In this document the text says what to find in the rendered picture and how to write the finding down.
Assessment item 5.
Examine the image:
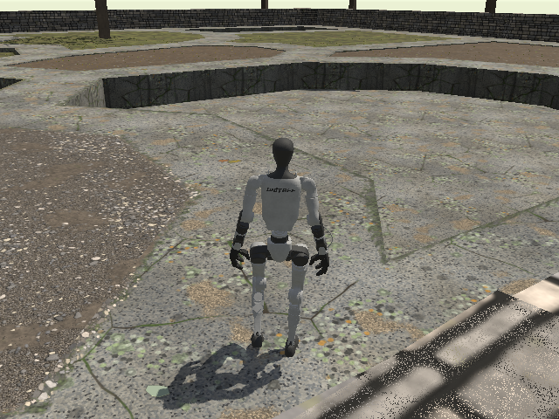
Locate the left robot upper arm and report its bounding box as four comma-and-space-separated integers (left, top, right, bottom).
240, 175, 264, 223

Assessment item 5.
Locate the robot left hand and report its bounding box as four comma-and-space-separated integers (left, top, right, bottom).
230, 247, 250, 270

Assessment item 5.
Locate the robot left forearm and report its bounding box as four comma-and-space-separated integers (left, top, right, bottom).
231, 210, 249, 251

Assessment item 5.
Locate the robot right forearm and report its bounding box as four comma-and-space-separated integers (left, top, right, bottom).
311, 213, 328, 255

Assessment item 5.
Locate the robot head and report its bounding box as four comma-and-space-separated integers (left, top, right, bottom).
267, 138, 297, 179

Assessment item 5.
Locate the robot right hand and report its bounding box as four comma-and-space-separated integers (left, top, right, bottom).
309, 252, 329, 276

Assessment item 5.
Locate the right robot shin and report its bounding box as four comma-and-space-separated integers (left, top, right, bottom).
287, 290, 303, 346

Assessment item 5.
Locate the right robot upper arm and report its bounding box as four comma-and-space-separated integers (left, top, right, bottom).
300, 176, 320, 226

